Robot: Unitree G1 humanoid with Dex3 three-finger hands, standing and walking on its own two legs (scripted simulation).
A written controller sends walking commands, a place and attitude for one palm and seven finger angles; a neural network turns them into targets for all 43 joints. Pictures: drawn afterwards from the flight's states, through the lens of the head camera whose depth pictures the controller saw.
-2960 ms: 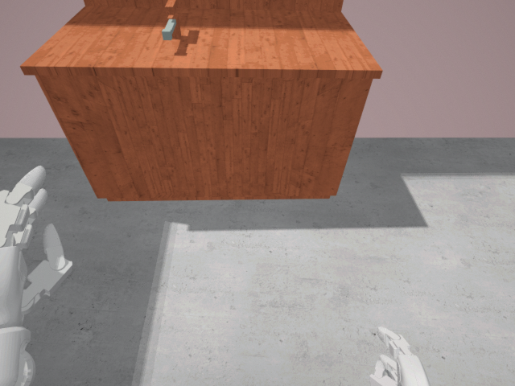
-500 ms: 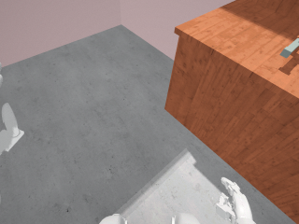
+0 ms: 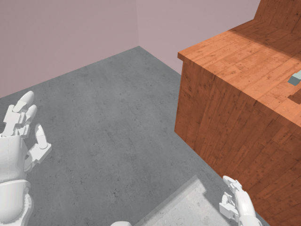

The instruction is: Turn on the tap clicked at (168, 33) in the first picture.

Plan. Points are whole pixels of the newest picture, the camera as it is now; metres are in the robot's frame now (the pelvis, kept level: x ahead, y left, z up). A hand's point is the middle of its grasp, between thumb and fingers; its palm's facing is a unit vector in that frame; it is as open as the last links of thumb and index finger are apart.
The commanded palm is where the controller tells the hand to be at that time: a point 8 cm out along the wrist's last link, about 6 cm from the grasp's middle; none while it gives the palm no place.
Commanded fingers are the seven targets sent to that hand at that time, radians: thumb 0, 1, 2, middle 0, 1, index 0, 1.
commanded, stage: turn to face it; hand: left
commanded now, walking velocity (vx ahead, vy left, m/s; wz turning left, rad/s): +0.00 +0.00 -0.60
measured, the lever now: (295, 79) +0.60 -0.45 +0.07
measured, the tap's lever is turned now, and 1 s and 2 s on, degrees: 0 0 0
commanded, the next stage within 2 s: take the last steps up to it in 2.00 s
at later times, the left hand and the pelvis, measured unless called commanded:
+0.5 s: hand (71, 130) +0.26 +0.18 +0.18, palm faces +0.15 -0.91 -0.40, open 7.4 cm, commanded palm +0.22 +0.23 +0.18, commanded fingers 0.00 0.90 0.90 -0.20 -0.30 -0.20 -0.30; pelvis -0.02 +0.02 +0.00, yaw -19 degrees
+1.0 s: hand (138, 147) +0.22 +0.04 +0.19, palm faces -0.12 -0.85 -0.51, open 7.4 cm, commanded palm +0.20 +0.10 +0.18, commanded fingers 0.00 0.90 0.90 -0.20 -0.30 -0.20 -0.30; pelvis -0.09 -0.04 +0.01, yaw -35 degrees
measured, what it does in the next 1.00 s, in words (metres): steps on the spot, turning right: left foot, then right foot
